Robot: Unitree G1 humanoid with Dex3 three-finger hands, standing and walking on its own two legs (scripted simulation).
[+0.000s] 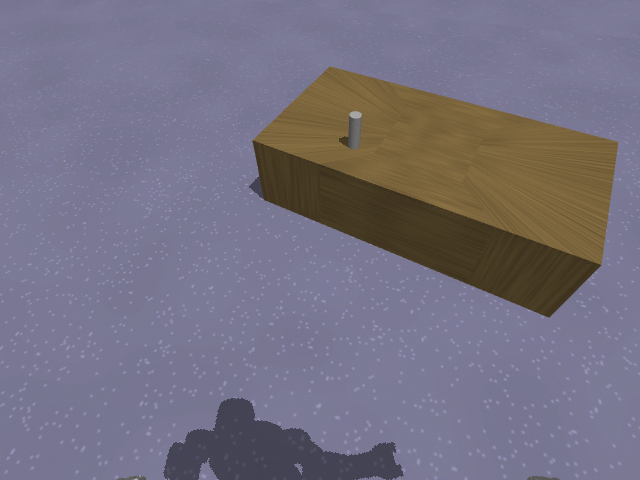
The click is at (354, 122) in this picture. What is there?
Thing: slim round
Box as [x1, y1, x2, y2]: [348, 111, 361, 148]
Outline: 353,111 349,114 348,146 350,148 357,148 359,145 361,114 357,111
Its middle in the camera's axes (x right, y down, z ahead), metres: +0.13 -0.40 +1.39
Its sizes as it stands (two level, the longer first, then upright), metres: 0.044 0.044 0.134
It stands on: a support 0.33 m high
